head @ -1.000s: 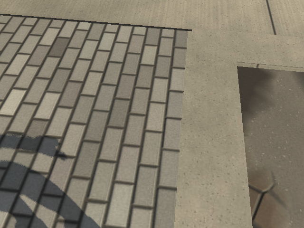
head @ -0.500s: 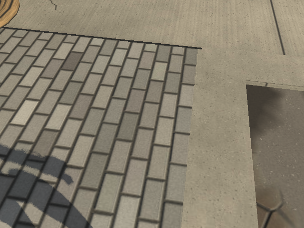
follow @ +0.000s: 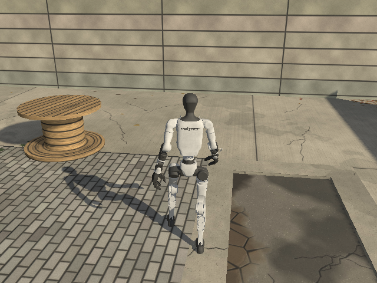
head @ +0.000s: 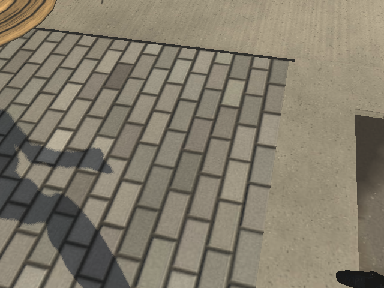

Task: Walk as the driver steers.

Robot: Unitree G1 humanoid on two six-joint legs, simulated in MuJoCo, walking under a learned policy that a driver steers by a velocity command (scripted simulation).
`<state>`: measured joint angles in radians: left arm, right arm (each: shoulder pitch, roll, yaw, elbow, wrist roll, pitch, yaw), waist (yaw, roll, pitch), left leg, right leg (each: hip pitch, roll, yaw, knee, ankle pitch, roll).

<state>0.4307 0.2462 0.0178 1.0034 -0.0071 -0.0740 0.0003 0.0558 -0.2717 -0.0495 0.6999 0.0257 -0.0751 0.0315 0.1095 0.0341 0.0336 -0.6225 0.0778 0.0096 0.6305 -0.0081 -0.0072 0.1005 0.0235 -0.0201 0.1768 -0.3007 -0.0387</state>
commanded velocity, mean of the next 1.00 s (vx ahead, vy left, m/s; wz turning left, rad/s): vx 0.49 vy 0.00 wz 0.00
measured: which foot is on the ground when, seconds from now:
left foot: up 0.00-0.10, down 0.12-0.68, up 0.70-1.00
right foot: down 0.00-0.12, up 0.14-0.64, down 0.66-1.00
